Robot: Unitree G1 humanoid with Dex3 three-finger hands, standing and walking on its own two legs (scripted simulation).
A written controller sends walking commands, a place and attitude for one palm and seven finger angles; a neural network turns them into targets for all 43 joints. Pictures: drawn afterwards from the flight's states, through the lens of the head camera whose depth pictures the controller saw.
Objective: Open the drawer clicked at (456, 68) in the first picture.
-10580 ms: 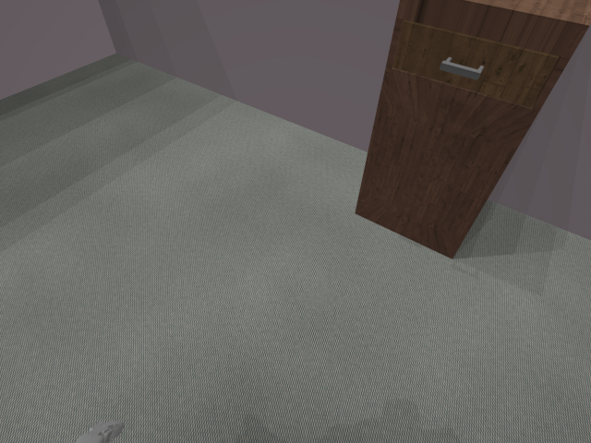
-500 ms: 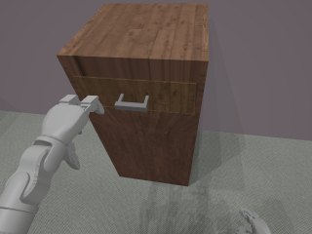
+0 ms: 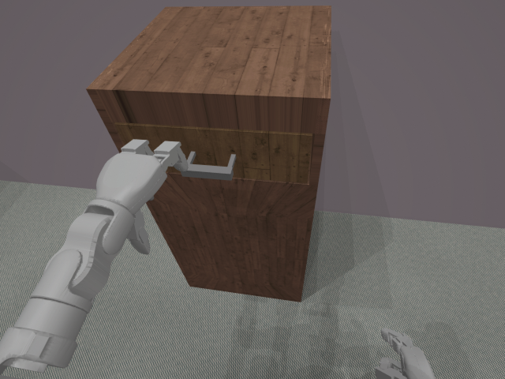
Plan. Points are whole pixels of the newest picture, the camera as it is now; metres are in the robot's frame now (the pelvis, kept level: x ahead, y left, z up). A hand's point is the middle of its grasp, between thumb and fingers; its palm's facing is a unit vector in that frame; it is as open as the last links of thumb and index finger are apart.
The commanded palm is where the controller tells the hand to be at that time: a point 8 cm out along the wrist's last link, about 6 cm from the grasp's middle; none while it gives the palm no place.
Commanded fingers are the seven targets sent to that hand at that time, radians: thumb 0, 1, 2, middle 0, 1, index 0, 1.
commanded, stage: move the hooked fingers above the handle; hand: left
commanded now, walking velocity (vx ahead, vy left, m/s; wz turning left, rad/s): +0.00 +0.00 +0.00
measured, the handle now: (209, 164) +0.52 +0.17 +0.02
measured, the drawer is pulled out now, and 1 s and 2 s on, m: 0.00 0.00 0.00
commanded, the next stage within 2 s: none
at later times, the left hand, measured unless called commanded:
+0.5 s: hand (170, 180) +0.40 +0.20 +0.10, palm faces +0.04 -0.06 -1.00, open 13.9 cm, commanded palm +0.38 +0.20 +0.15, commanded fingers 0.00 -0.50 0.30 -0.30 -1.20 -0.30 -1.20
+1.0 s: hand (190, 166) +0.45 +0.18 +0.08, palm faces -0.03 -0.01 -1.00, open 13.9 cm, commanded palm +0.44 +0.17 +0.14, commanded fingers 0.00 -0.50 0.30 -0.30 -1.20 -0.30 -1.20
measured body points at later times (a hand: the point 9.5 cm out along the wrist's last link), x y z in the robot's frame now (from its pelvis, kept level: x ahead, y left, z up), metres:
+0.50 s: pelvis +0.02 -0.01 +0.00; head +0.05 -0.04 +0.44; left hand +0.39 +0.20 +0.15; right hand +0.18 -0.25 -0.13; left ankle +0.03 +0.11 -0.74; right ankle -0.02 -0.11 -0.74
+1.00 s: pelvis +0.03 -0.01 -0.01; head +0.07 -0.04 +0.44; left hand +0.45 +0.18 +0.13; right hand +0.12 -0.27 -0.15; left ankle +0.03 +0.11 -0.74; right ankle -0.02 -0.11 -0.74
